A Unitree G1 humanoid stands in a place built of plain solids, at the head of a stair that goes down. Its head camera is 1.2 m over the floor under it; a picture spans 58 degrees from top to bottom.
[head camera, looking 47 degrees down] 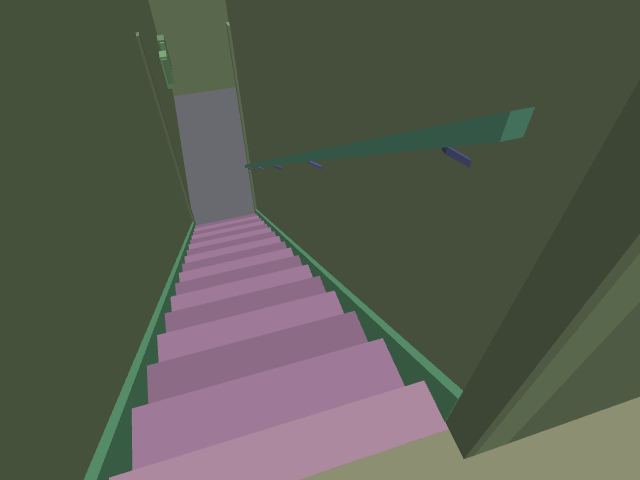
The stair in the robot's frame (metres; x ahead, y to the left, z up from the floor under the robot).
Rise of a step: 0.19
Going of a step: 0.26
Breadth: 0.87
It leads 17 degrees to the left of straight ahead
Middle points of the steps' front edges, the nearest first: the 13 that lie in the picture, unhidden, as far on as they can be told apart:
0.43 0.11 0.00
0.68 0.19 -0.19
0.93 0.26 -0.38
1.18 0.34 -0.57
1.42 0.42 -0.77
1.67 0.49 -0.96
1.92 0.57 -1.15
2.16 0.65 -1.35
2.41 0.72 -1.54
2.66 0.80 -1.73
2.91 0.87 -1.92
3.16 0.95 -2.12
3.40 1.03 -2.31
